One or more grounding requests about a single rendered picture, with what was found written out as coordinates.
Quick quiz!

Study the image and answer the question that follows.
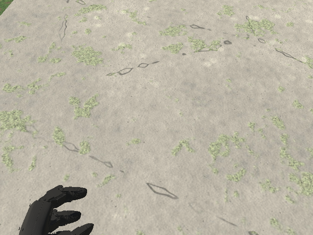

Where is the left robot hand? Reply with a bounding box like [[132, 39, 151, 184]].
[[19, 185, 94, 235]]

